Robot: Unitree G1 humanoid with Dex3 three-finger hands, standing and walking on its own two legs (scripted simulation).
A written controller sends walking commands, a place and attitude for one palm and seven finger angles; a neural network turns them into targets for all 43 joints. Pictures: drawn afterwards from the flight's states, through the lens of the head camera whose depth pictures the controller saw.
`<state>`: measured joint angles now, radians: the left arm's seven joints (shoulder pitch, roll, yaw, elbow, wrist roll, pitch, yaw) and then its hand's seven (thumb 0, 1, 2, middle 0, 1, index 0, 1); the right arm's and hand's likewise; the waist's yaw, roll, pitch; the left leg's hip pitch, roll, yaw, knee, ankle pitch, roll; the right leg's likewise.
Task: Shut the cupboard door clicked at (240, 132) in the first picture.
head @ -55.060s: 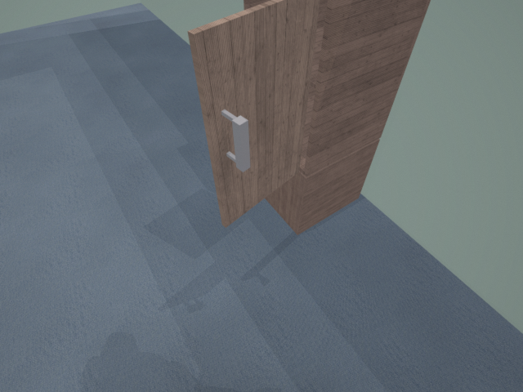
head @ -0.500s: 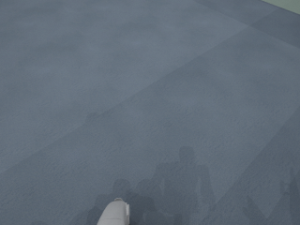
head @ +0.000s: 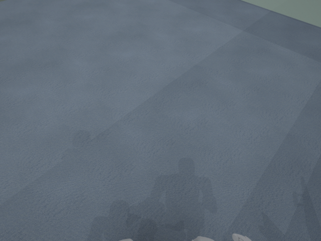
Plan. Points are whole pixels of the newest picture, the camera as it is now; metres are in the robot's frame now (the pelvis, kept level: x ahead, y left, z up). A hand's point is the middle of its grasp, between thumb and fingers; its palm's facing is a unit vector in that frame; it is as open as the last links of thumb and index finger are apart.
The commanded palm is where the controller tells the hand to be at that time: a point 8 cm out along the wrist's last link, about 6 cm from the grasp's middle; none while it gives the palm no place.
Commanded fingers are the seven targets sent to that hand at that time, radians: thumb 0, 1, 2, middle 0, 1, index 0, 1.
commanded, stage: turn to face it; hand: left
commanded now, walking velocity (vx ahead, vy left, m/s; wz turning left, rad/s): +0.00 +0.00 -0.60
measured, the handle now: out of the picture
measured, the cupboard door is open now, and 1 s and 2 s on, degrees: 36 36 36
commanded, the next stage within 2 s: none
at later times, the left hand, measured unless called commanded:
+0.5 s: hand (113, 228) +0.17 +0.15 -0.17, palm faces -0.25 -0.94 -0.21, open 7.4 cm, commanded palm none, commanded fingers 0.00 0.90 0.90 -0.20 -0.30 -0.20 -0.30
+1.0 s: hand (142, 200) +0.25 +0.08 -0.16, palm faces -0.55 -0.79 -0.27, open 7.4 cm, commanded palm none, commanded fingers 0.00 0.90 0.90 -0.20 -0.30 -0.20 -0.30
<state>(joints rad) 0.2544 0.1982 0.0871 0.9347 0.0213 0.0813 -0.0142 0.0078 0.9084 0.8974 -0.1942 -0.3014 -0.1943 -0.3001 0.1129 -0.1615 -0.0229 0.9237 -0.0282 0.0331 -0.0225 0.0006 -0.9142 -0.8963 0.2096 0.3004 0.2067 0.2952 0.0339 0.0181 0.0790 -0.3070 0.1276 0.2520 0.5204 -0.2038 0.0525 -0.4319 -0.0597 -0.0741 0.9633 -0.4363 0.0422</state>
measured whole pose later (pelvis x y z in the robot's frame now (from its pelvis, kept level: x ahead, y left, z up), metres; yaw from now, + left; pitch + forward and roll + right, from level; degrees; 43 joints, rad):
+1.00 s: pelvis +0.04 -0.03 -0.01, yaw -35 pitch +1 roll -1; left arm 0.14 0.23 0.05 0.86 0.02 0.04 -0.02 0.01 0.91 0.90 -0.19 -0.30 -0.19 -0.30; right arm 0.20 -0.28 -0.06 0.91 -0.02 0.07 -0.02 0.01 -0.91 -0.90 0.21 0.30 0.20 0.29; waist -0.02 0.07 0.10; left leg -0.39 0.14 0.10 0.99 -0.54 -0.06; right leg -0.28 0.01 -0.06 0.62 -0.36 -0.02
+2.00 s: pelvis +0.06 -0.06 +0.00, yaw -70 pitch +2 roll +1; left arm 0.18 0.21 0.03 0.88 0.01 0.04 0.00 0.01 0.90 0.90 -0.20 -0.30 -0.20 -0.30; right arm 0.17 -0.27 -0.05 0.89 -0.02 0.07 -0.01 0.01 -0.91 -0.90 0.20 0.30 0.20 0.29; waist -0.02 0.02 0.09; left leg -0.52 0.10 0.02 1.08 -0.40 -0.11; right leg -0.26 0.02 0.04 0.50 -0.27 -0.02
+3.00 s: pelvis +0.10 -0.14 -0.01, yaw -90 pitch +1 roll -2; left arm 0.30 0.20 0.04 1.02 0.02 0.00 -0.01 0.01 0.91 0.90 -0.20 -0.30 -0.20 -0.30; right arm 0.25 -0.21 -0.04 0.96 -0.03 0.00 0.00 0.01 -0.91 -0.90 0.20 0.30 0.20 0.29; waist -0.01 -0.02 0.01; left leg -0.35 0.08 0.10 0.60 -0.29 -0.05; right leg -0.12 0.02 -0.02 0.49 -0.39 -0.02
